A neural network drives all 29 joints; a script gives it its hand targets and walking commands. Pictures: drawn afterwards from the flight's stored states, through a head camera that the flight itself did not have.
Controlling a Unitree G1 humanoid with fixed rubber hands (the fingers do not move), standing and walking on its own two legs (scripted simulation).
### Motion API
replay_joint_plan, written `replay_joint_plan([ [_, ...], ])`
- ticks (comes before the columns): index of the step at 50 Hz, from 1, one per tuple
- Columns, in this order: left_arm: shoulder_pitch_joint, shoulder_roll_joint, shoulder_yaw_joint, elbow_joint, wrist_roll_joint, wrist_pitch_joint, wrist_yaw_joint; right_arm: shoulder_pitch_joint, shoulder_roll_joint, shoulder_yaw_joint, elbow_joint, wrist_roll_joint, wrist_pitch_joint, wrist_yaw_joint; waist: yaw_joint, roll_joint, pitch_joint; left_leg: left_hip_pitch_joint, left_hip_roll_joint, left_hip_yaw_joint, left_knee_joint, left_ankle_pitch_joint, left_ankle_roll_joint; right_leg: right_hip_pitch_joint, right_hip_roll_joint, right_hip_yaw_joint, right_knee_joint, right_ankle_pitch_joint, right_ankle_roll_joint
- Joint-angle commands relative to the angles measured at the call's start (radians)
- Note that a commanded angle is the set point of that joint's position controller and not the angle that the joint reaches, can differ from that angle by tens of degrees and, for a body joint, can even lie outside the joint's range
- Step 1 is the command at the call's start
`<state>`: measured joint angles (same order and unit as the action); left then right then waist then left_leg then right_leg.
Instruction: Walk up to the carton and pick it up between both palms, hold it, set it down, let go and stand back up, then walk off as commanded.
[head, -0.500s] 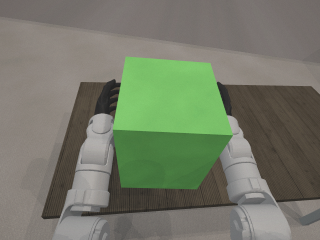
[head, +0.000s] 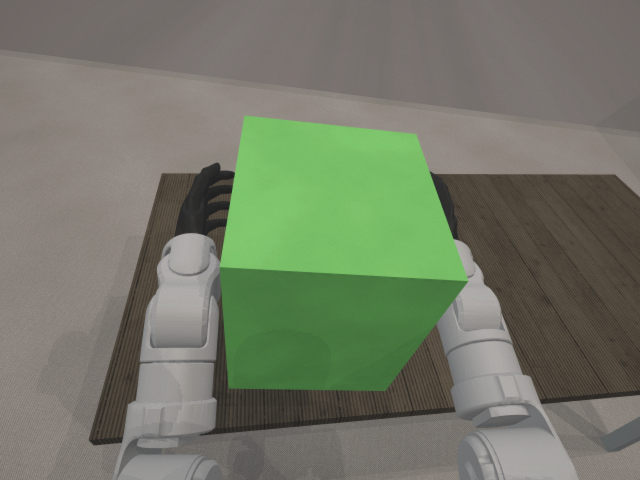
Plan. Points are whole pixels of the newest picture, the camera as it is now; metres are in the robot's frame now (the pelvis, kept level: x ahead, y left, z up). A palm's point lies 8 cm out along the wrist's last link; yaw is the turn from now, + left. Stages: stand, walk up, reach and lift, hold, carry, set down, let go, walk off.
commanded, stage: reach and lift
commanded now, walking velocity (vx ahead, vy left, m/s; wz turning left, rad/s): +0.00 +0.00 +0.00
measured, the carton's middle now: (320, 264) +0.33 -0.02 +0.12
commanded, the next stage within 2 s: hold in 0.52 s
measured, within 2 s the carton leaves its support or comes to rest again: neither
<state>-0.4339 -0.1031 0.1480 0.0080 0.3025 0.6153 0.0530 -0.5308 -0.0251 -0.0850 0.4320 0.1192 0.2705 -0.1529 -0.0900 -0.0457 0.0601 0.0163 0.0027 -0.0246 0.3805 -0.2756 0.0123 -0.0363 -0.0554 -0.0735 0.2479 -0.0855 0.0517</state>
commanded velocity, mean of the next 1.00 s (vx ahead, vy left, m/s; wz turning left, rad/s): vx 0.00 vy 0.00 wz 0.00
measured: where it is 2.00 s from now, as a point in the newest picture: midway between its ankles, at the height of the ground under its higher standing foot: outside the picture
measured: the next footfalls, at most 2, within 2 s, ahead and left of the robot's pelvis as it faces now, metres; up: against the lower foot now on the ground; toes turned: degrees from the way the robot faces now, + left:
none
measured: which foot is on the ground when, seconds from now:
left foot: down 0.00-1.00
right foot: down 0.00-1.00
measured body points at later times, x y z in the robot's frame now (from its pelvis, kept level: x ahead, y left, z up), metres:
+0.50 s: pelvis -0.01 -0.01 +0.00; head -0.04 +0.02 +0.45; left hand +0.36 +0.12 +0.17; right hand +0.36 -0.18 +0.16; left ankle -0.03 +0.10 -0.75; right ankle +0.04 -0.16 -0.75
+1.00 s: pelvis -0.02 -0.01 +0.00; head -0.06 +0.02 +0.45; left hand +0.35 +0.12 +0.19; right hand +0.36 -0.17 +0.18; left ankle -0.03 +0.10 -0.75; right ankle +0.04 -0.16 -0.75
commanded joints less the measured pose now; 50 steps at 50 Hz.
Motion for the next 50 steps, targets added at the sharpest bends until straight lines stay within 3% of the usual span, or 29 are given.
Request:
replay_joint_plan([
  [1, -0.612, -0.562, -0.515, -0.044, -0.160, -0.035, -0.155, -0.784, 0.541, 0.427, -0.312, 0.052, -0.114, 0.093, -0.030, 0.054, -0.436, -0.045, -0.055, 0.005, -0.052, 0.431, -0.086, 0.228, 0.119, -0.030, 0.041, 0.218, -0.044],
  [2, -0.625, -0.573, -0.556, -0.082, -0.176, -0.043, -0.151, -0.789, 0.564, 0.455, -0.341, 0.071, -0.121, 0.096, -0.027, 0.084, -0.483, -0.027, -0.057, 0.004, -0.038, 0.479, -0.093, 0.220, 0.125, -0.031, 0.046, 0.228, -0.039],
  [3, -0.615, -0.571, -0.536, -0.074, -0.159, -0.040, -0.146, -0.770, 0.543, 0.434, -0.301, 0.050, -0.107, 0.097, -0.040, 0.058, -0.450, -0.012, -0.048, -0.003, -0.034, 0.491, -0.098, 0.209, 0.126, -0.038, 0.045, 0.220, -0.038],
  [4, -0.590, -0.560, -0.495, -0.019, -0.146, -0.026, -0.150, -0.803, 0.534, 0.426, -0.315, 0.052, -0.103, 0.094, -0.016, 0.042, -0.416, -0.025, -0.053, 0.012, -0.050, 0.463, -0.092, 0.218, 0.127, -0.030, 0.035, 0.214, -0.037],
  [8, -0.617, -0.524, -0.415, 0.052, -0.107, -0.003, -0.186, -0.831, 0.525, 0.368, -0.233, 0.019, -0.092, 0.101, -0.005, 0.042, -0.330, -0.121, -0.054, 0.034, -0.111, 0.266, -0.054, 0.246, 0.105, -0.020, 0.014, 0.097, -0.035],
  [10, -0.640, -0.546, -0.446, 0.001, -0.117, -0.010, -0.186, -0.809, 0.552, 0.395, -0.243, 0.037, -0.108, 0.100, -0.017, 0.079, -0.388, -0.074, -0.055, 0.033, -0.077, 0.374, -0.074, 0.263, 0.115, -0.022, 0.028, 0.187, -0.047],
  [11, -0.623, -0.535, -0.419, 0.016, -0.105, -0.005, -0.183, -0.777, 0.539, 0.389, -0.200, 0.026, -0.098, 0.099, -0.008, 0.061, -0.352, -0.066, -0.053, 0.031, -0.074, 0.398, -0.075, 0.260, 0.116, -0.022, 0.027, 0.182, -0.049],
  [12, -0.631, -0.543, -0.451, -0.004, -0.131, -0.013, -0.188, -0.841, 0.556, 0.411, -0.261, 0.053, -0.115, 0.098, -0.017, 0.060, -0.431, -0.064, -0.061, 0.033, -0.055, 0.420, -0.076, 0.285, 0.114, -0.023, 0.040, 0.244, -0.042],
  [15, -0.658, -0.545, -0.455, -0.034, -0.137, -0.025, -0.172, -0.832, 0.567, 0.419, -0.265, 0.058, -0.106, 0.095, 0.001, 0.087, -0.424, -0.072, -0.072, 0.030, -0.061, 0.414, -0.079, 0.277, 0.120, -0.023, 0.038, 0.235, -0.037],
  [17, -0.615, -0.504, -0.372, 0.069, -0.090, -0.001, -0.188, -0.840, 0.554, 0.404, -0.238, 0.039, -0.097, 0.087, 0.021, 0.052, -0.318, -0.114, -0.071, 0.044, -0.089, 0.312, -0.057, 0.303, 0.104, -0.016, 0.022, 0.185, -0.034],
  [19, -0.621, -0.520, -0.411, 0.012, -0.107, 0.004, -0.187, -0.837, 0.559, 0.417, -0.249, 0.054, -0.097, 0.087, 0.020, 0.059, -0.370, -0.111, -0.065, 0.041, -0.079, 0.328, -0.056, 0.303, 0.102, -0.018, 0.039, 0.212, -0.034],
  [20, -0.665, -0.511, -0.434, -0.050, -0.123, -0.005, -0.181, -0.848, 0.567, 0.429, -0.273, 0.072, -0.101, 0.090, -0.001, 0.046, -0.395, -0.104, -0.063, 0.034, -0.066, 0.365, -0.062, 0.312, 0.108, -0.028, 0.051, 0.231, -0.035],
  [21, -0.682, -0.522, -0.443, -0.051, -0.146, -0.010, -0.179, -0.854, 0.571, 0.443, -0.299, 0.078, -0.102, 0.090, 0.019, 0.051, -0.458, -0.082, -0.066, 0.032, -0.062, 0.390, -0.066, 0.315, 0.111, -0.020, 0.053, 0.246, -0.035],
  [22, -0.667, -0.536, -0.466, -0.037, -0.151, -0.015, -0.176, -0.866, 0.559, 0.445, -0.316, 0.081, -0.108, 0.081, 0.003, 0.061, -0.453, -0.086, -0.066, 0.024, -0.049, 0.408, -0.067, 0.298, 0.116, -0.026, 0.051, 0.268, -0.032],
  [26, -0.706, -0.507, -0.417, 0.014, -0.133, -0.010, -0.185, -0.833, 0.567, 0.415, -0.222, 0.040, -0.077, 0.082, -0.004, 0.025, -0.384, -0.106, -0.064, 0.030, -0.089, 0.271, -0.053, 0.275, 0.106, -0.031, 0.030, 0.129, -0.027],
  [28, -0.726, -0.508, -0.391, 0.018, -0.129, -0.003, -0.185, -0.880, 0.576, 0.409, -0.225, 0.038, -0.074, 0.089, 0.027, 0.035, -0.375, -0.126, -0.066, 0.039, -0.099, 0.231, -0.038, 0.269, 0.101, -0.025, 0.030, 0.100, -0.026],
  [29, -0.730, -0.539, -0.432, 0.011, -0.153, -0.006, -0.185, -0.869, 0.583, 0.399, -0.230, 0.048, -0.080, 0.085, -0.023, 0.036, -0.393, -0.122, -0.061, 0.032, -0.088, 0.260, -0.051, 0.274, 0.110, -0.032, 0.034, 0.120, -0.028],
  [30, -0.714, -0.548, -0.423, 0.006, -0.150, -0.005, -0.182, -0.910, 0.575, 0.420, -0.269, 0.063, -0.088, 0.088, 0.014, 0.045, -0.432, -0.093, -0.061, 0.029, -0.081, 0.329, -0.056, 0.289, 0.114, -0.033, 0.032, 0.160, -0.035],
  [31, -0.739, -0.554, -0.477, -0.054, -0.176, -0.010, -0.180, -0.865, 0.604, 0.431, -0.270, 0.075, -0.085, 0.081, -0.013, 0.074, -0.483, -0.069, -0.068, 0.026, -0.056, 0.398, -0.065, 0.302, 0.114, -0.023, 0.054, 0.233, -0.027],
  [32, -0.684, -0.539, -0.459, -0.001, -0.168, 0.004, -0.178, -0.894, 0.570, 0.441, -0.299, 0.090, -0.078, 0.072, -0.011, 0.056, -0.460, -0.073, -0.070, 0.021, -0.042, 0.426, -0.077, 0.313, 0.118, -0.027, 0.047, 0.256, -0.032],
  [34, -0.689, -0.530, -0.420, 0.000, -0.144, 0.012, -0.189, -0.860, 0.584, 0.429, -0.273, 0.071, -0.062, 0.065, -0.013, 0.043, -0.411, -0.077, -0.072, 0.026, -0.060, 0.370, -0.066, 0.325, 0.114, -0.026, 0.039, 0.215, -0.034],
  [36, -0.701, -0.520, -0.413, -0.030, -0.138, 0.025, -0.196, -0.823, 0.579, 0.433, -0.245, 0.088, -0.039, 0.063, -0.017, 0.081, -0.376, -0.097, -0.073, 0.026, -0.078, 0.358, -0.065, 0.333, 0.112, -0.016, 0.039, 0.223, -0.031],
  [37, -0.690, -0.509, -0.413, -0.020, -0.144, 0.026, -0.196, -0.858, 0.579, 0.445, -0.306, 0.091, -0.047, 0.063, -0.002, 0.035, -0.402, -0.102, -0.079, 0.032, -0.075, 0.360, -0.061, 0.338, 0.114, -0.016, 0.045, 0.231, -0.022],
  [41, -0.711, -0.485, -0.366, 0.014, -0.121, 0.039, -0.208, -0.885, 0.580, 0.425, -0.279, 0.074, -0.032, 0.065, 0.010, 0.025, -0.319, -0.139, -0.077, 0.042, -0.104, 0.256, -0.046, 0.316, 0.102, -0.021, 0.028, 0.127, -0.020],
  [42, -0.729, -0.493, -0.368, -0.020, -0.116, 0.039, -0.204, -0.861, 0.583, 0.427, -0.238, 0.083, -0.025, 0.070, 0.021, 0.060, -0.311, -0.129, -0.072, 0.040, -0.109, 0.262, -0.046, 0.300, 0.107, -0.020, 0.029, 0.112, -0.025],
  [45, -0.755, -0.522, -0.422, -0.067, -0.149, 0.039, -0.191, -0.922, 0.583, 0.443, -0.318, 0.103, -0.044, 0.073, 0.015, 0.060, -0.422, -0.093, -0.068, 0.035, -0.083, 0.346, -0.057, 0.321, 0.117, -0.031, 0.048, 0.177, -0.026],
  [47, -0.757, -0.542, -0.432, -0.064, -0.152, 0.041, -0.187, -0.898, 0.574, 0.439, -0.273, 0.103, -0.041, 0.083, -0.002, 0.089, -0.413, -0.060, -0.056, 0.028, -0.068, 0.369, -0.069, 0.292, 0.118, -0.036, 0.038, 0.144, -0.040],
  [48, -0.757, -0.522, -0.415, -0.061, -0.143, 0.041, -0.183, -0.926, 0.578, 0.449, -0.291, 0.096, -0.041, 0.081, 0.025, 0.066, -0.421, -0.067, -0.062, 0.034, -0.066, 0.360, -0.065, 0.296, 0.119, -0.030, 0.041, 0.141, -0.035],
  [50, -0.706, -0.522, -0.385, 0.006, -0.125, 0.060, -0.190, -0.931, 0.564, 0.435, -0.280, 0.102, -0.028, 0.076, 0.020, 0.059, -0.365, -0.097, -0.063, 0.033, -0.083, 0.313, -0.055, 0.305, 0.117, -0.024, 0.030, 0.117, -0.037],
])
